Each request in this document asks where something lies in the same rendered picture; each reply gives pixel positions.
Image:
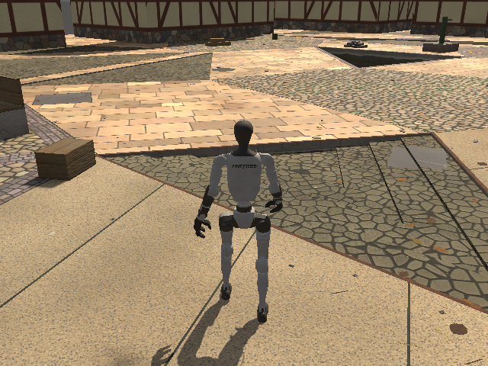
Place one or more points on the robot left hand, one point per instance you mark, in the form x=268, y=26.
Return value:
x=198, y=228

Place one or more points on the right robot forearm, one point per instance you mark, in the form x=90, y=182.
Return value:
x=278, y=196

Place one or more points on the left robot forearm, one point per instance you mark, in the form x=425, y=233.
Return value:
x=205, y=205

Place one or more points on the robot right hand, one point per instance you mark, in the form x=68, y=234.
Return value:
x=279, y=206

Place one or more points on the robot right thigh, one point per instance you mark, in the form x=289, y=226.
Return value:
x=263, y=231

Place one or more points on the robot right upper arm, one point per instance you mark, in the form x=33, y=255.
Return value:
x=271, y=172

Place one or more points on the robot head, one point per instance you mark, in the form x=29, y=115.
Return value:
x=243, y=130

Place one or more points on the robot left upper arm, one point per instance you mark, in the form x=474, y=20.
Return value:
x=215, y=175

